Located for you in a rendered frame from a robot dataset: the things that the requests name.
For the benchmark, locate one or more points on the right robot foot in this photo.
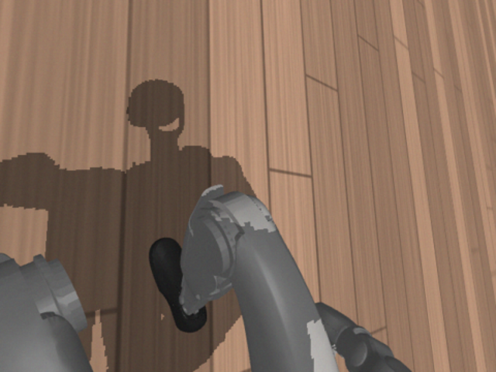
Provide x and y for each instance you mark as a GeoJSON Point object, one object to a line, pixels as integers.
{"type": "Point", "coordinates": [165, 258]}

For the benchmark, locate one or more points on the right robot arm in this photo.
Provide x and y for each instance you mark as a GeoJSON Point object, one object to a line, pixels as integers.
{"type": "Point", "coordinates": [364, 353]}

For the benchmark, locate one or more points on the right robot hand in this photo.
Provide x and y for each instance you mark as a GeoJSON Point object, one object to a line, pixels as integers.
{"type": "Point", "coordinates": [335, 322]}

